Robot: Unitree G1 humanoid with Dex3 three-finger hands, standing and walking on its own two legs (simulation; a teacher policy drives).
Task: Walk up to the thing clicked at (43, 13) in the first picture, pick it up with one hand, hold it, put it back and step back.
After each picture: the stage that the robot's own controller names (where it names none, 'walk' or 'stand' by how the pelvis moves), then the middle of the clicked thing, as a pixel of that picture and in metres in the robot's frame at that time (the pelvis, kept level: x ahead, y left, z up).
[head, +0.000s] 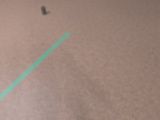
stand; (43, 10) +2.10 +0.68 -0.72
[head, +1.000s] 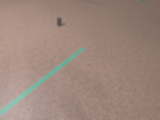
walk; (59, 22) +2.01 +0.32 -0.69
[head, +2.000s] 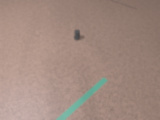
walk; (77, 35) +1.40 +0.11 -0.71
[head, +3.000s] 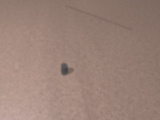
walk; (64, 69) +0.93 +0.17 -0.71
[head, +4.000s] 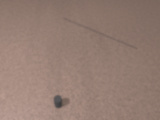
walk; (58, 101) +0.60 +0.18 -0.71
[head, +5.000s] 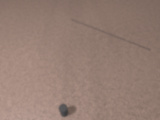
stand; (63, 110) +0.50 +0.20 -0.70
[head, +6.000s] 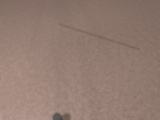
stand; (57, 119) +0.44 +0.24 -0.71
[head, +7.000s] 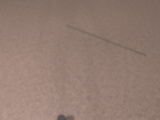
stand; out of the picture +0.44 +0.19 -0.72
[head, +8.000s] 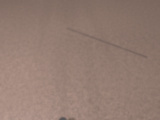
stand; out of the picture +0.44 +0.19 -0.72
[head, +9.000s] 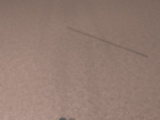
stand; out of the picture +0.43 +0.19 -0.72
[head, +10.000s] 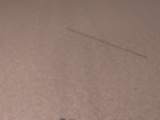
stand; out of the picture +0.43 +0.19 -0.72
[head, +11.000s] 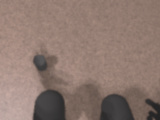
go down; (40, 63) +0.48 +0.23 -0.43
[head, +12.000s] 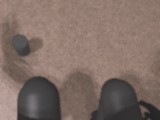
go down; (21, 46) +0.49 +0.27 -0.30
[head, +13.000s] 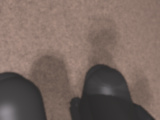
close in; out of the picture +0.46 +0.31 -0.23
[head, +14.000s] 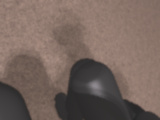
close; out of the picture +0.45 +0.34 -0.22
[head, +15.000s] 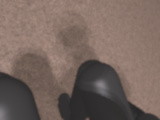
lift; out of the picture +0.43 +0.30 -0.23
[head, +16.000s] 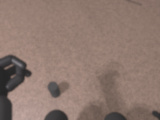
close; (54, 89) +0.45 +0.20 -0.52
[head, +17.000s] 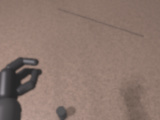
stand; (61, 113) +0.42 +0.17 -0.62
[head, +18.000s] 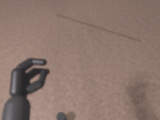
hold; (61, 118) +0.40 +0.18 -0.67
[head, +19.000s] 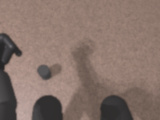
crouch; (44, 72) +0.45 +0.20 -0.45
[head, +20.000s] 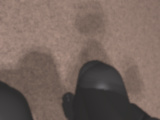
lower; out of the picture +0.43 +0.28 -0.23
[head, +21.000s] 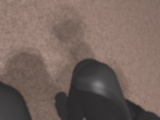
lower; out of the picture +0.43 +0.29 -0.22
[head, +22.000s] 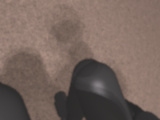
lower; out of the picture +0.43 +0.30 -0.23
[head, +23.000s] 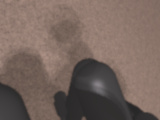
lower; out of the picture +0.43 +0.30 -0.23
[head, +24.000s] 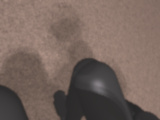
loosen; out of the picture +0.43 +0.30 -0.23
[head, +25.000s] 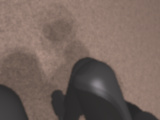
withdraw; out of the picture +0.37 +0.24 -0.25
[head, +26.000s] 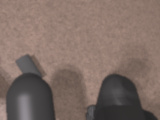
walk; (29, 69) +0.38 +0.20 -0.30
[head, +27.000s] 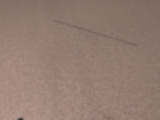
stand; out of the picture +0.32 +0.13 -0.67
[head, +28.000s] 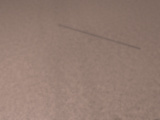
stand; out of the picture +0.34 +0.14 -0.69
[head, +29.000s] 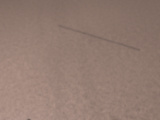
stand; out of the picture +0.34 +0.13 -0.70
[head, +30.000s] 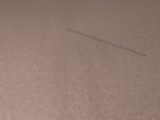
stand; out of the picture +0.36 +0.10 -0.74
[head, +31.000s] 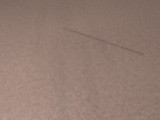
stand; out of the picture +0.33 +0.11 -0.75
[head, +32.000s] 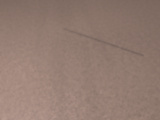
walk; out of the picture +0.33 +0.10 -0.75
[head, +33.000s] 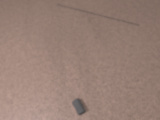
walk; (78, 106) +0.46 +0.09 -0.72
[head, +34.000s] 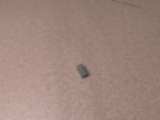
walk; (82, 71) +0.76 +0.06 -0.72
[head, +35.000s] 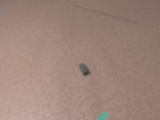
walk; (83, 69) +1.00 +0.07 -0.73
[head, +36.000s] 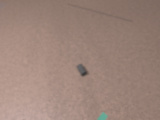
stand; (81, 69) +0.97 +0.05 -0.75
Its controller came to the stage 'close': yes
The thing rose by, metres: 0.01
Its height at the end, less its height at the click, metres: -0.02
